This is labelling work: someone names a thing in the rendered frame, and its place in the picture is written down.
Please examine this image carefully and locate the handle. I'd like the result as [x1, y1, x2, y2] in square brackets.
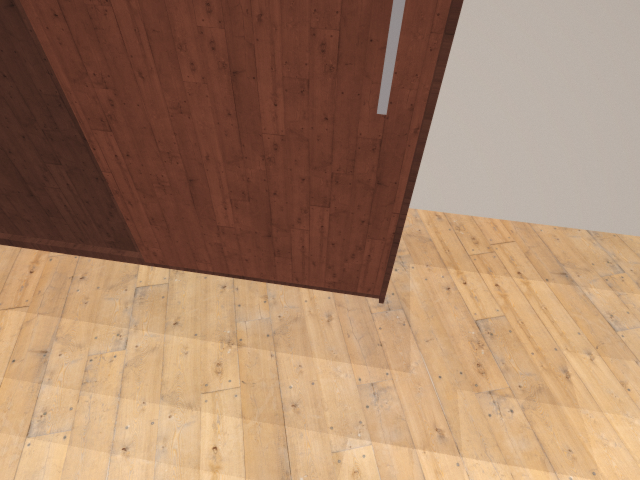
[377, 0, 406, 115]

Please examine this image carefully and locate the wardrobe door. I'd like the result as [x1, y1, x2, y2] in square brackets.
[20, 0, 452, 295]
[0, 0, 140, 252]

